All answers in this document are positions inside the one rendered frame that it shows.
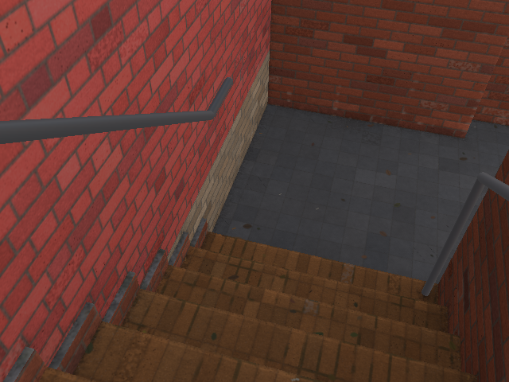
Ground stairs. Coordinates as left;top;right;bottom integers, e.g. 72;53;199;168
39;232;477;382

